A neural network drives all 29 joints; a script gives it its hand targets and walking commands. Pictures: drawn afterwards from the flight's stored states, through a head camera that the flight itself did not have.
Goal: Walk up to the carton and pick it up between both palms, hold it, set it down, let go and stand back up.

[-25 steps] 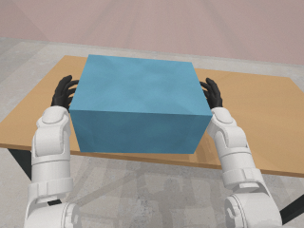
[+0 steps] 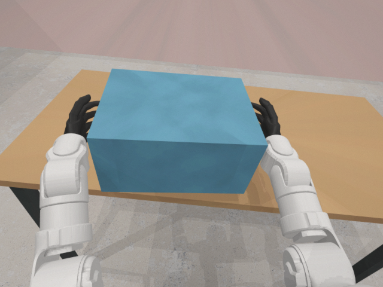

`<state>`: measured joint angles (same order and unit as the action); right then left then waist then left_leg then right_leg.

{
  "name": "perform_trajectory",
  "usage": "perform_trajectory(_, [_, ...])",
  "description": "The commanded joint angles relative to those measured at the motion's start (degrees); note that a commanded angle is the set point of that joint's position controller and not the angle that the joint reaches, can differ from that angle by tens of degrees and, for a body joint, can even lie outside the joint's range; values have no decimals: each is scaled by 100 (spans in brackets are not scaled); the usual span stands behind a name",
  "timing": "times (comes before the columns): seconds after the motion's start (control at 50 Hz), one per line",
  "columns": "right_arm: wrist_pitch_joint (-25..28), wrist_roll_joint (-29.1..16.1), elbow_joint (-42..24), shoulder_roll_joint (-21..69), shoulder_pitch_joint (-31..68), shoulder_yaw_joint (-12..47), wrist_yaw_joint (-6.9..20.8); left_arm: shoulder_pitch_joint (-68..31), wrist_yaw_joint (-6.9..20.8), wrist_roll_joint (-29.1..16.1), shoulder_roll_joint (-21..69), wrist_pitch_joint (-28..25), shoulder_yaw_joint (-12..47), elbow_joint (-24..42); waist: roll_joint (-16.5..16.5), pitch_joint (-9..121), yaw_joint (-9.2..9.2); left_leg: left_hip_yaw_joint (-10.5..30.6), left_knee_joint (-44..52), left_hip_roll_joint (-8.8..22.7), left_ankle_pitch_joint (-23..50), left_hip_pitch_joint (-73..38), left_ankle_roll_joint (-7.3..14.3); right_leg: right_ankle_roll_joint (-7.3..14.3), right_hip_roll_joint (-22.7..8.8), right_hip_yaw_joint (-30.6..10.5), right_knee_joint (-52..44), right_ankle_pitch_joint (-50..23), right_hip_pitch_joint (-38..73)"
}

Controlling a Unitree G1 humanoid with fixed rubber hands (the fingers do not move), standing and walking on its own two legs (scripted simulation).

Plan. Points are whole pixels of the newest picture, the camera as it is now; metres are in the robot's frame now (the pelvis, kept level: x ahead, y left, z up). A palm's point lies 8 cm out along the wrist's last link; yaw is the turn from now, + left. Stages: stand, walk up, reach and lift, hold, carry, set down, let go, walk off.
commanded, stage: hold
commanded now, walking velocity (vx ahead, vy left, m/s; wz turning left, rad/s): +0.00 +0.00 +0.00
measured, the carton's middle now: (177, 130) +0.39 +0.01 +0.16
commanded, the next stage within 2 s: none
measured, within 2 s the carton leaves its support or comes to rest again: neither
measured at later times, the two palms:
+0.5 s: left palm (77, 135) +0.35 +0.20 +0.18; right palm (268, 136) +0.35 -0.18 +0.17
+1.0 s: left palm (77, 135) +0.35 +0.20 +0.18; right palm (268, 136) +0.35 -0.18 +0.17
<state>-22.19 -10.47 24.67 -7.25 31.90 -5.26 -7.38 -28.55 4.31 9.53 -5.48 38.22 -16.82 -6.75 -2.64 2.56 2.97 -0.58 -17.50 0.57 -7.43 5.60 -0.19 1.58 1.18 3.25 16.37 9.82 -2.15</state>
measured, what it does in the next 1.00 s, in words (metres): stands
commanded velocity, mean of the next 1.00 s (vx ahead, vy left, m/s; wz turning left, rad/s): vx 0.00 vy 0.00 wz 0.00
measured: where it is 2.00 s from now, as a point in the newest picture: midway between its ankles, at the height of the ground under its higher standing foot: outside the picture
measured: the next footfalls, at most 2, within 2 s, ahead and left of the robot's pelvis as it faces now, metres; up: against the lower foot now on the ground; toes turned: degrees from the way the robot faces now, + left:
none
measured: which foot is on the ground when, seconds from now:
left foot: down 0.00-1.00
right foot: down 0.00-1.00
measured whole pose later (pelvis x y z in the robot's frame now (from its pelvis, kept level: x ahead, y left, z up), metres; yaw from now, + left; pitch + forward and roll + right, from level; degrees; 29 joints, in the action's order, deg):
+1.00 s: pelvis +0.00 +0.00 +0.00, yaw +0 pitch -5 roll +0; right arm -22.1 -10.5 24.7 -7.3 31.9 -5.3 -7.3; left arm -28.6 4.3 9.5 -5.5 38.2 -16.8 -6.8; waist -2.6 2.5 3.0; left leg -0.6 -17.5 0.6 -7.4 5.6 -0.2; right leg 1.6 1.2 3.2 16.4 9.8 -2.1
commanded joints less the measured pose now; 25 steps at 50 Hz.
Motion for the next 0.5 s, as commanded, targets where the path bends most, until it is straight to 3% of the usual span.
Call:
perform_trajectory(0.0, [392, -578, -1877, 2624, 4566, 2141, 964, -3961, 699, -841, 2525, -337, 2528, 1103, 432, 2123, 23, -21, 41, -238, 1171, -1064, -88, -308, 66, -39, -209, -1465, 54])
perform_trajectory(0.48, [394, -577, -1872, 2625, 4565, 2141, 966, -3964, 698, -841, 2526, -339, 2528, 1103, 432, 2122, 24, -21, 41, -238, 1171, -1064, -88, -308, 66, -39, -209, -1465, 55])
